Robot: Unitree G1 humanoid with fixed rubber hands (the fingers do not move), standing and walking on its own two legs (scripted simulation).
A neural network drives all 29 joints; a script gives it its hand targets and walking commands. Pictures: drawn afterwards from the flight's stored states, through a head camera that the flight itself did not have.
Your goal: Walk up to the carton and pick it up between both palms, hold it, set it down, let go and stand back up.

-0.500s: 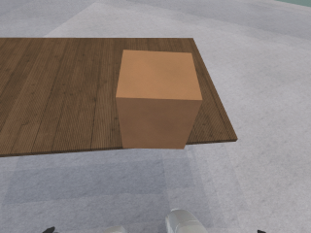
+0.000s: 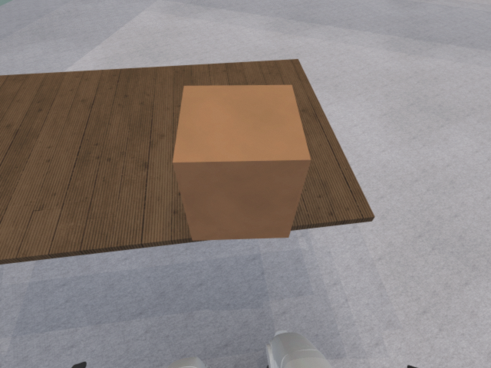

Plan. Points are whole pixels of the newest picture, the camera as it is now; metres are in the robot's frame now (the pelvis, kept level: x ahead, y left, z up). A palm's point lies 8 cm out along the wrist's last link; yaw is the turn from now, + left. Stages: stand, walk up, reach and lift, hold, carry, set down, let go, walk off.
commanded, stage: walk up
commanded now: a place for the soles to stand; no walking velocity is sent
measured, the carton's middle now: (239, 166) +0.47 +0.00 +0.02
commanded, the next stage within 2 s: reach and lift in 1.48 s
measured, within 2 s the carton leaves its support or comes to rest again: neither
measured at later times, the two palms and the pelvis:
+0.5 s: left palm out of the picture +0.12 +0.28 -0.11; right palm out of the picture +0.08 -0.32 -0.10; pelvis +0.03 -0.01 +0.00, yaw -1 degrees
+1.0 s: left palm out of the picture +0.14 +0.28 -0.10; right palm out of the picture +0.11 -0.31 -0.10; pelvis +0.05 -0.01 +0.00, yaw -1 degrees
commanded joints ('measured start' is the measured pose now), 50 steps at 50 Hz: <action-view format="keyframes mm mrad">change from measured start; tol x64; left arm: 1 -31 204 96 -58 22 -44 -4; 50 -142 243 88 -59 13 -32 10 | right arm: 1 -32 -322 -122 -36 -27 -40 -18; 50 73 -238 -99 41 -8 -27 -16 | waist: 1 12 140 -42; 50 -60 -123 -45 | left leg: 1 168 279 -282 -342 423 189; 8 -244 -40 -98 153 -296 30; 22 69 174 -113 -139 558 107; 26 -247 -41 -96 157 -282 25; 40 101 208 -155 -201 556 137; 50 144 -10 -86 -282 42 52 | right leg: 1 -57 -81 -65 -88 -37 8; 8 351 -345 639 -502 85 -299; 50 -18 -173 268 -357 216 -132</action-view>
